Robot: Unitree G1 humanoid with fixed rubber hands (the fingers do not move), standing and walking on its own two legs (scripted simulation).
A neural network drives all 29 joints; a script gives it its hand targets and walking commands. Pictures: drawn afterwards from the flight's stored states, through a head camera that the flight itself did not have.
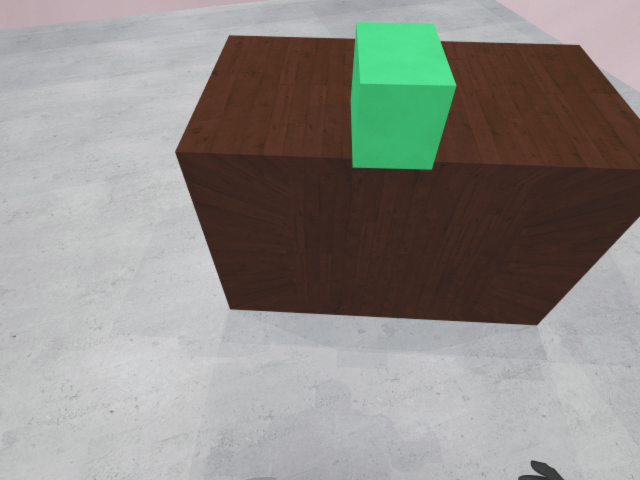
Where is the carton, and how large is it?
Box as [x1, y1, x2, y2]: [351, 22, 455, 169]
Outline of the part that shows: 356,22 351,90 353,167 431,169 455,88 453,77 433,23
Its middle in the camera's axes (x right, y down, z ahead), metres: +0.16 -0.32 +0.83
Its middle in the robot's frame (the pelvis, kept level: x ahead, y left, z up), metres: +0.84 -0.12 +0.03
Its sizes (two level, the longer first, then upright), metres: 0.261 0.168 0.188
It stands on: a pedestal, 0.70 m high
